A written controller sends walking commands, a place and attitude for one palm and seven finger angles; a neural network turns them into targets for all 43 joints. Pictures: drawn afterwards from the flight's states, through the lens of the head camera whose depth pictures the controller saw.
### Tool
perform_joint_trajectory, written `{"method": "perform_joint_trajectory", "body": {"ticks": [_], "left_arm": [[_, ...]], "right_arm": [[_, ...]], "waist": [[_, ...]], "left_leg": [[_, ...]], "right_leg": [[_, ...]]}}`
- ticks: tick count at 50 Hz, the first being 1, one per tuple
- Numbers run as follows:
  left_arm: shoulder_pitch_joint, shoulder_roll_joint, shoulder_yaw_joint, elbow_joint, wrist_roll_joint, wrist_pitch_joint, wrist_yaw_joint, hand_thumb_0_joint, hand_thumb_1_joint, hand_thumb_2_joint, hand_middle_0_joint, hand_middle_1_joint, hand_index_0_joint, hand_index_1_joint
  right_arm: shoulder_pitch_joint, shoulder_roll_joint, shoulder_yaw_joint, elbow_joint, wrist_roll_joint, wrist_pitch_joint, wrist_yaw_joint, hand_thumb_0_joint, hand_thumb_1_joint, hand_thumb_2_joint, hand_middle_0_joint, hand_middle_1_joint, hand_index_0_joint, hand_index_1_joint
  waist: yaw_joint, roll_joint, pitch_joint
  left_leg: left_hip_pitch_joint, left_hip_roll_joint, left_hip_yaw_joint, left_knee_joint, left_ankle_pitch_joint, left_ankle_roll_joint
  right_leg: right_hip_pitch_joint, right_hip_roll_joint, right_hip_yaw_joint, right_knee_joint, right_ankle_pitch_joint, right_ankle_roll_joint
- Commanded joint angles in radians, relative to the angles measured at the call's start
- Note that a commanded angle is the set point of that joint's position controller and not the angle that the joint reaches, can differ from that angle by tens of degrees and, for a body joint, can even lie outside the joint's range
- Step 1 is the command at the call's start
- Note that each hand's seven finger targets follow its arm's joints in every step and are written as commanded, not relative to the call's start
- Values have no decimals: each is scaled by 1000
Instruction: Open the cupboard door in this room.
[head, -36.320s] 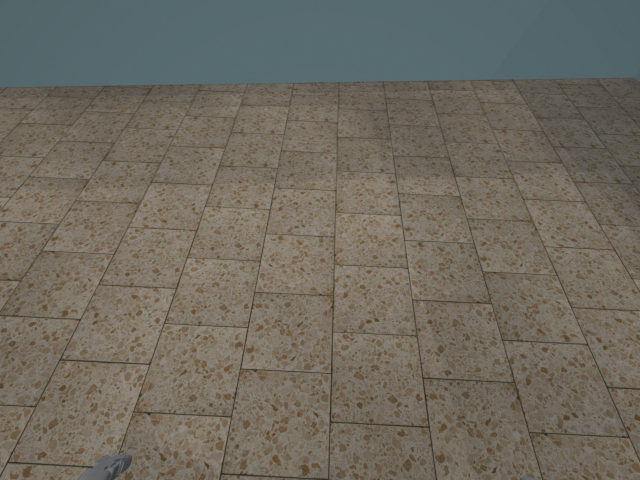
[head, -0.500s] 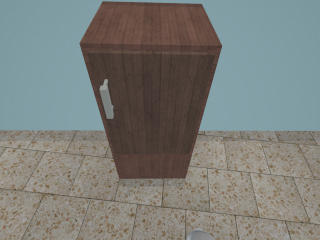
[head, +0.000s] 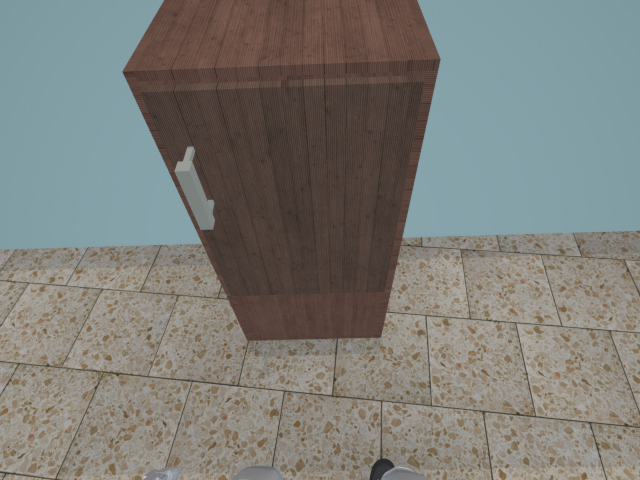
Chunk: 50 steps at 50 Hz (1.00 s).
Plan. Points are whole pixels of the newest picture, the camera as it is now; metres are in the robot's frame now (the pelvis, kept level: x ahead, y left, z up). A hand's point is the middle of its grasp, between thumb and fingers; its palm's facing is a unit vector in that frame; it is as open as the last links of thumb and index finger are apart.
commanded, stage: come to a stop and stand still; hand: left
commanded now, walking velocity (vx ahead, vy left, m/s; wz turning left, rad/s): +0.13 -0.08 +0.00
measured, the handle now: (198, 189) +0.55 +0.26 +0.00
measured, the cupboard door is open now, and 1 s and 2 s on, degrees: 0 0 0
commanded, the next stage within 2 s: look again from close up in 1.14 s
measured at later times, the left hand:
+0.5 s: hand out of the picture -0.03 +0.20 -0.17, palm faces -0.03 -0.98 -0.19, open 7.4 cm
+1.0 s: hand out of the picture +0.03 +0.16 -0.17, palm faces +0.02 -0.97 -0.25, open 7.3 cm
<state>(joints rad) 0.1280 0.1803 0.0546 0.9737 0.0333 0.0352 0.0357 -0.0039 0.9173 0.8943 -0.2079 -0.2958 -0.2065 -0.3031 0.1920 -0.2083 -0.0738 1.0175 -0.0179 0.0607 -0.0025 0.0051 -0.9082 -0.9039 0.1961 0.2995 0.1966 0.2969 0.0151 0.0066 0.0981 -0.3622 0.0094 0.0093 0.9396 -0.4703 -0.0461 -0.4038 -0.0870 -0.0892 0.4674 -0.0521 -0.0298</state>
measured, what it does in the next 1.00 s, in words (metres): steps on the spot: left foot, then right foot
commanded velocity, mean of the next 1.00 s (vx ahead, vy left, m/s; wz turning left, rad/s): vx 0.05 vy -0.05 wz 0.00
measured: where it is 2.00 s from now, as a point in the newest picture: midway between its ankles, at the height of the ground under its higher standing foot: outside the picture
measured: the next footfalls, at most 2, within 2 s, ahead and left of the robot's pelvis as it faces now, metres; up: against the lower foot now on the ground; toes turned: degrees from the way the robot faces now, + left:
left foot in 0.10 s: -0.01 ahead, +0.14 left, +0.00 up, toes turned +1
right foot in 0.50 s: +0.00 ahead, -0.11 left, +0.00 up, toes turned -2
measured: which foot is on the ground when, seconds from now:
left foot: up 0.00-0.08, down 0.10-1.00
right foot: down 0.00-0.10, up 0.12-0.48, down 0.50-1.00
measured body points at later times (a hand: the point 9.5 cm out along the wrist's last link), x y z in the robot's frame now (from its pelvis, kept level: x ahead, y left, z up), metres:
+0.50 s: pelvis -0.02 +0.02 +0.00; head +0.01 +0.02 +0.45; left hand -0.03 +0.25 -0.16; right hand -0.06 -0.19 -0.15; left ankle -0.05 +0.14 -0.73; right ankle -0.04 -0.11 -0.73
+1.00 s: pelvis +0.01 -0.02 +0.00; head +0.01 -0.05 +0.45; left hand +0.03 +0.21 -0.15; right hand +0.01 -0.24 -0.17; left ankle -0.05 +0.14 -0.73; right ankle -0.04 -0.11 -0.73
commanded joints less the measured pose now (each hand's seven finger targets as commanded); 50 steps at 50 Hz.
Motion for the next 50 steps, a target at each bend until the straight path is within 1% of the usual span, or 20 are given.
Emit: {"method": "perform_joint_trajectory", "body": {"ticks": [1, 3, 4, 5, 6, 9, 13, 19, 21, 22, 23, 24, 25, 27, 28, 29, 31, 33, 37, 50], "left_arm": [[10, 209, 53, -62, 10, -6, 6, 0, 900, 900, -200, -300, -200, -300], [3, 176, 42, -49, -5, 4, 0, 0, 900, 900, -200, -300, -200, -300], [49, 114, 23, -49, -16, 6, -5, 0, 900, 900, -200, -300, -200, -300], [58, 49, 10, -53, -26, 12, -7, 0, 900, 900, -200, -300, -200, -300], [57, 79, 15, -47, -22, 15, -12, 0, 900, 900, -200, -300, -200, -300], [154, 94, 31, 15, -6, 12, -37, 0, 900, 900, -200, -300, -200, -300], [161, 94, 19, 36, -8, -16, -41, 0, 900, 900, -200, -300, -200, -300], [66, 51, -11, 27, -19, -29, -40, 0, 900, 900, -200, -300, -200, -300], [101, 21, -21, 50, -26, -35, -36, 0, 900, 900, -200, -300, -200, -300], [250, 60, -31, 148, -12, -54, 9, 0, 900, 900, -200, -300, -200, -300], [318, 96, -28, 114, -10, -58, 2, 0, 900, 900, -200, -300, -200, -300], [311, 120, -22, 110, -6, -72, -3, 0, 900, 900, -200, -300, -200, -300], [260, 128, -28, 107, -6, -85, 1, 0, 900, 900, -200, -300, -200, -300], [193, 123, -31, 92, -5, -75, 2, 0, 900, 900, -200, -300, -200, -300], [221, 92, -29, 100, -13, -77, 7, 0, 900, 900, -200, -300, -200, -300], [205, 63, -32, 95, -14, -70, 10, 0, 900, 900, -200, -300, -200, -300], [197, 37, -37, 97, -18, -63, 9, 0, 900, 900, -200, -300, -200, -300], [207, 52, -31, 102, -19, -67, 9, 0, 900, 900, -200, -300, -200, -300], [213, 84, -25, 113, -21, -76, 7, 0, 900, 900, -200, -300, -200, -300], [193, 99, -13, 84, -20, -67, 7, 0, 900, 900, -200, -300, -200, -300]], "right_arm": [[238, -19, 0, 5, 9, -19, 9, 0, -900, -900, 200, 300, 200, 300], [349, -26, 4, 40, 6, -32, 4, 0, -900, -900, 200, 300, 200, 300], [309, -79, -2, 24, -5, -42, -2, 0, -900, -900, 200, 300, 200, 300], [200, -157, -15, -25, -14, -46, -14, 0, -900, -900, 200, 300, 200, 300], [81, -167, -4, -72, -16, -46, -26, 0, -900, -900, 200, 300, 200, 300], [-1, -111, 16, -72, -11, -72, -31, 0, -900, -900, 200, 300, 200, 300], [146, -103, 8, -21, -2, -89, -41, 0, -900, -900, 200, 300, 200, 300], [261, -77, 8, 46, -11, -90, -50, 0, -900, -900, 200, 300, 200, 300], [237, -82, 9, 59, -11, -85, -50, 0, -900, -900, 200, 300, 200, 300], [82, -155, 15, 15, 2, -98, -31, 0, -900, -900, 200, 300, 200, 300], [63, -29, 39, -41, -3, -88, -15, 0, -900, -900, 200, 300, 200, 300], [58, 10, 49, -57, -13, -82, -5, 0, -900, -900, 200, 300, 200, 300], [152, 38, 57, -38, -14, -83, -3, 0, -900, -900, 200, 300, 200, 300], [226, 55, 59, -21, 0, -101, 7, 0, -900, -900, 200, 300, 200, 300], [227, 9, 57, 3, 0, -106, -4, 0, -900, -900, 200, 300, 200, 300], [253, -38, 44, 13, -1, -105, -13, 0, -900, -900, 200, 300, 200, 300], [201, -43, 49, 17, -2, -99, -26, 0, -900, -900, 200, 300, 200, 300], [191, -13, 57, 16, -3, -92, -32, 0, -900, -900, 200, 300, 200, 300], [204, 9, 62, 29, 1, -84, -34, 0, -900, -900, 200, 300, 200, 300], [165, -18, 59, 59, 2, -77, -37, 0, -900, -900, 200, 300, 200, 300]], "waist": [[-33, -268, -165], [-86, -151, -155], [-64, 104, -100], [-53, 361, 28], [-18, 253, 129], [46, 151, 59], [-18, 112, -16], [-79, 163, -31], [-64, 170, -74], [25, 233, -68], [52, 20, -23], [38, -84, 26], [-31, -170, -49], [-66, -6, -206], [-46, -82, -239], [-54, -74, -252], [-26, 75, -115], [-22, 44, -32], [-35, -82, -50], [-26, -16, -66]], "left_leg": [[176, -15, 57, -268, -15, 31], [342, -18, 53, -545, 94, 42], [283, 117, -171, -713, -87, 70], [31, 324, -441, -896, -336, 116], [-172, 364, -436, -954, -347, 157], [-100, 226, -246, -875, -155, 108], [266, 219, -187, -797, 72, 136], [383, 281, -210, -702, 499, 217], [361, 260, -174, -647, 636, 207], [98, 252, -69, -432, 635, 144], [-44, 105, 8, -411, 150, 94], [-42, 20, 33, -327, 57, 70], [12, 23, 41, -261, 61, 60], [168, 1, 45, -449, 200, 52], [197, 69, -35, -433, 354, 66], [200, 128, -70, -410, 494, 87], [147, 142, -65, -439, 591, 101], [101, 101, -30, -412, 538, 81], [126, 62, 14, -408, 370, 52], [193, 75, 19, -461, 429, 43]], "right_leg": [[43, -173, 222, -292, -434, -56], [-64, -104, 155, -174, -535, 19], [-156, -9, 103, 42, -541, 51], [-192, 84, 35, 263, -445, 78], [-113, 49, 141, 342, -366, 56], [-69, 94, 136, 545, -225, 64], [-240, 76, 114, 567, -214, 83], [-132, 33, 74, 273, -376, 76], [-3, 50, 45, 142, -392, 67], [164, -25, 136, 139, -188, -8], [175, 4, 162, -46, -338, -8], [113, -82, 291, -154, -329, -38], [107, -157, 323, -185, -318, -87], [190, -82, 159, 0, -110, -55], [200, -2, 130, 85, -81, -22], [213, 30, 66, 128, -112, -8], [166, 34, 77, 118, -141, -4], [159, 11, 114, 80, -26, -18], [198, -35, 153, 46, 228, -26], [239, -23, 136, 14, 226, -24]]}}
